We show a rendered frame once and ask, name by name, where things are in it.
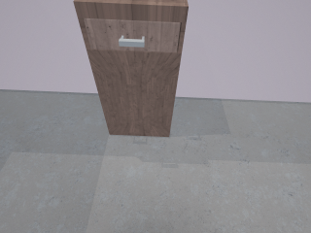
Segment cabinet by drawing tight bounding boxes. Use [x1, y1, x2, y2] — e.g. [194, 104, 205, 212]
[73, 0, 189, 137]

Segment handle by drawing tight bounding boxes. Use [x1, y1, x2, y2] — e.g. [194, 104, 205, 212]
[119, 35, 145, 48]

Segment drawer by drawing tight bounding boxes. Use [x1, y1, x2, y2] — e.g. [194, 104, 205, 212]
[84, 18, 181, 52]

